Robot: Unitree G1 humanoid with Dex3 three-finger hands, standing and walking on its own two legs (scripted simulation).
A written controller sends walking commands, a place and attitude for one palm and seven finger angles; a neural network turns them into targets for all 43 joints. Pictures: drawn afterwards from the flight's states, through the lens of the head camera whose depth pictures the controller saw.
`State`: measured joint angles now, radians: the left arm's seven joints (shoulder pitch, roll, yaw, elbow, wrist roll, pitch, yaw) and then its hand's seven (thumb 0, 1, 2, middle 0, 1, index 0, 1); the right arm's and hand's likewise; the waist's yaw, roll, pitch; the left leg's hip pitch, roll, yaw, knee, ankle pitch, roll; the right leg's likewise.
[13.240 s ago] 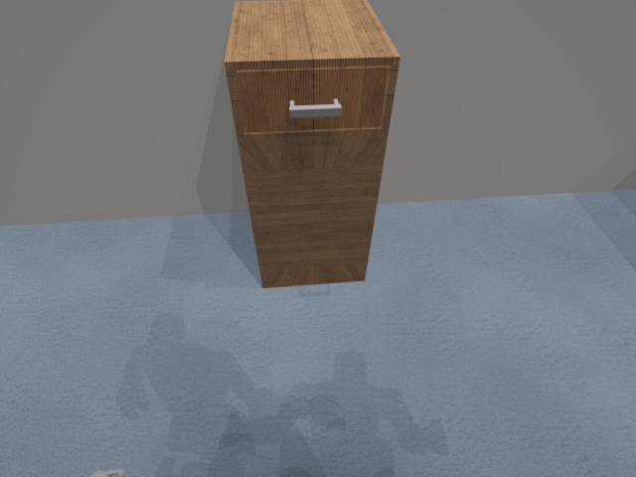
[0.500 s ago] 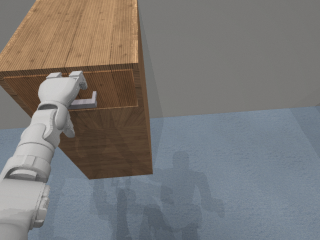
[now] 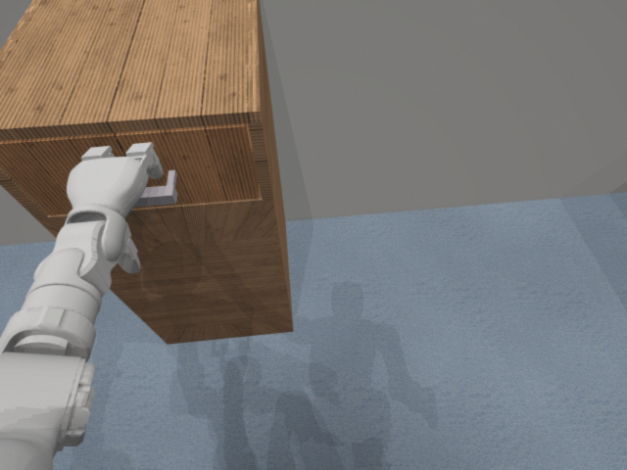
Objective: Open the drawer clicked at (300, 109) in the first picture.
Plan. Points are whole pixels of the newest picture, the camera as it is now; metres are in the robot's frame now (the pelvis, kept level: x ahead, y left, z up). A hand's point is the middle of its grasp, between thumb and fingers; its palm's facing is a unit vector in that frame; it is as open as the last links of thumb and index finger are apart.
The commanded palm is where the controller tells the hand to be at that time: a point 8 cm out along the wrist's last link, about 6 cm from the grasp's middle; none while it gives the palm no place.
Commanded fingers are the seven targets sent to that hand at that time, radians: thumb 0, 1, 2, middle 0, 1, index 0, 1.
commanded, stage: lower the fingers behind the handle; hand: left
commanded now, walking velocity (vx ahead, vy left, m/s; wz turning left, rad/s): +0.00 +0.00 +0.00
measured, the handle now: (134, 188) +0.51 +0.27 +0.02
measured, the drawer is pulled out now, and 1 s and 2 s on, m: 0.00 0.00 0.00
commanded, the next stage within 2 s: close the thumb around the handle in 1.20 s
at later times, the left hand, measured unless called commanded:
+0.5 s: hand (132, 224) +0.45 +0.26 +0.01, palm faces -0.08 -0.03 -1.00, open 13.8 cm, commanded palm +0.44 +0.26 +0.07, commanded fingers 0.00 -0.50 0.30 -0.30 -1.20 -0.30 -1.20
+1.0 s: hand (136, 225) +0.46 +0.26 +0.00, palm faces -0.08 -0.03 -1.00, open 13.8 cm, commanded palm +0.44 +0.26 +0.05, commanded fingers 0.00 -0.50 0.30 -0.30 -1.20 -0.30 -1.20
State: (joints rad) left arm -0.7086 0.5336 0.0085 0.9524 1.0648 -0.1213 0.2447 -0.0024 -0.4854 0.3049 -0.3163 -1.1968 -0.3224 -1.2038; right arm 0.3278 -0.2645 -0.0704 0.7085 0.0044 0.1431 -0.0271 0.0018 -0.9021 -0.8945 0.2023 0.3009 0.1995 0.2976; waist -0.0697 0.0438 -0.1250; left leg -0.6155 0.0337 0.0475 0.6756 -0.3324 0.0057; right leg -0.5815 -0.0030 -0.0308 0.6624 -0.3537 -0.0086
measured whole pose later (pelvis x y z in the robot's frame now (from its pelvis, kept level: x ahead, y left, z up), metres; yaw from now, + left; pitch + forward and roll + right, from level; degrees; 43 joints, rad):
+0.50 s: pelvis +0.00 +0.00 -0.01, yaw +0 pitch +19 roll -1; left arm -0.71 0.55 0.03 1.01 1.09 -0.15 0.29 0.00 -0.48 0.30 -0.32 -1.20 -0.32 -1.20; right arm 0.34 -0.26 -0.07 0.72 -0.01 0.13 -0.03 0.00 -0.90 -0.89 0.20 0.30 0.20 0.30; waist -0.09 0.04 -0.14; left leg -0.72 0.04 0.04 0.75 -0.36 0.01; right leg -0.67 0.00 -0.03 0.72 -0.38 0.00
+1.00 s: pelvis -0.01 +0.01 -0.02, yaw -1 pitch +20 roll -1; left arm -0.75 0.55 0.03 1.06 1.09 -0.11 0.30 0.00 -0.48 0.30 -0.29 -1.20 -0.32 -1.20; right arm 0.35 -0.26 -0.05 0.71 -0.01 0.14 -0.02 0.00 -0.90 -0.89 0.20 0.30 0.20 0.30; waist -0.10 0.04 -0.16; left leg -0.78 0.04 0.05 0.81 -0.38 0.02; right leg -0.74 0.00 -0.02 0.78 -0.39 0.00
